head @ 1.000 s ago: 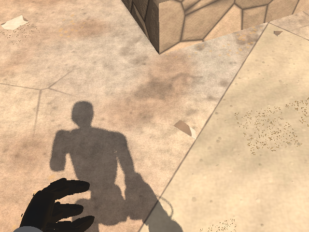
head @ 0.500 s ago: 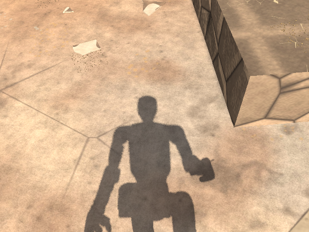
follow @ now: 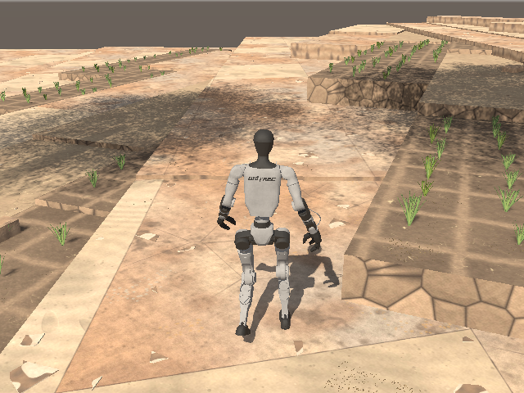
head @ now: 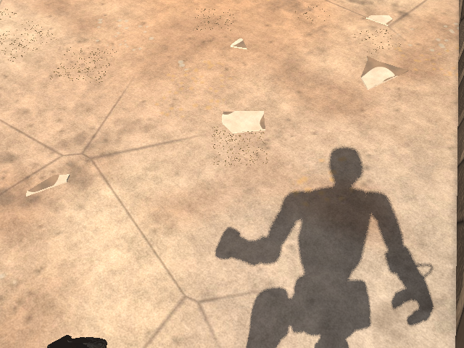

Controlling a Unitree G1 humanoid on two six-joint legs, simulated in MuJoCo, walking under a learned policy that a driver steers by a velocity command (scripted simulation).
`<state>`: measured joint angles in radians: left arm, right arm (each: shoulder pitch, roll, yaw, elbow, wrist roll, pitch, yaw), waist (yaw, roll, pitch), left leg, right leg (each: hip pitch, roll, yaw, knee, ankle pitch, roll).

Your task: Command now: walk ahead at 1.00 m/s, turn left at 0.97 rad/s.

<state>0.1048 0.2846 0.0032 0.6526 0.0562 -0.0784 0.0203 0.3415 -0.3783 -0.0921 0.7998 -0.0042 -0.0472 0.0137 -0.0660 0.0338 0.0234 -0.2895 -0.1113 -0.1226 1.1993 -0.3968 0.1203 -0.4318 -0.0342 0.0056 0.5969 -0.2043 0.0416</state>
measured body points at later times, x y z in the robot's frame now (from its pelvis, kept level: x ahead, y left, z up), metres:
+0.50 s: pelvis +0.42 +0.06 -0.01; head +0.45 +0.06 +0.44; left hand +0.38 +0.32 -0.12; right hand +0.65 -0.14 -0.13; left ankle +0.44 +0.07 -0.72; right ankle +0.38 -0.14 -0.60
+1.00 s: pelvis +0.86 +0.23 +0.02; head +0.87 +0.23 +0.47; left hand +0.68 +0.44 -0.11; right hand +1.15 +0.12 -0.08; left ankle +0.78 +0.33 -0.63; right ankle +0.90 +0.13 -0.72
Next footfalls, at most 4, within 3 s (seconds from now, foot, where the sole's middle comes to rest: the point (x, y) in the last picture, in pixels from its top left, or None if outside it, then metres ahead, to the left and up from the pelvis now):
0.38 left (205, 347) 0.47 0.09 -0.76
0.78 right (182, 209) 0.93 0.16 -0.76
1.24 left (63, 170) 1.14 0.59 -0.76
1.68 right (77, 89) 1.60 0.61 -0.76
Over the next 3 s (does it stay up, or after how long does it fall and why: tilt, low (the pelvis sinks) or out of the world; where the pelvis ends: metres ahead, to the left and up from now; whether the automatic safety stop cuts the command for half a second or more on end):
stays up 1.88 0.67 0.02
